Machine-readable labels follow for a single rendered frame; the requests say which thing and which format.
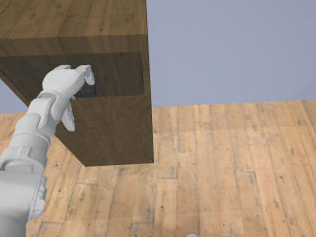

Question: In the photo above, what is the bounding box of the left robot hand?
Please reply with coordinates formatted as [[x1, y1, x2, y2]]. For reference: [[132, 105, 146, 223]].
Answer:
[[42, 65, 95, 131]]

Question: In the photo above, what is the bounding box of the handle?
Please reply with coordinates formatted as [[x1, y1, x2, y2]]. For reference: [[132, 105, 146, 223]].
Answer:
[[74, 77, 97, 99]]

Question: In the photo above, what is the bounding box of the drawer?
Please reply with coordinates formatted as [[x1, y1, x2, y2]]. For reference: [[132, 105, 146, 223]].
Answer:
[[0, 51, 144, 101]]

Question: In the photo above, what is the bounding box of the left robot forearm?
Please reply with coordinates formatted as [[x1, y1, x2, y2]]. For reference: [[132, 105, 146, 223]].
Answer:
[[0, 89, 68, 174]]

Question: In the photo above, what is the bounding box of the cabinet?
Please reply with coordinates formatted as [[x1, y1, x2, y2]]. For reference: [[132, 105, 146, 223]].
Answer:
[[0, 0, 154, 167]]

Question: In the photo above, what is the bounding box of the robot left upper arm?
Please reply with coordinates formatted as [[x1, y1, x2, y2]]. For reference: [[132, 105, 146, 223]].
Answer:
[[0, 170, 47, 237]]

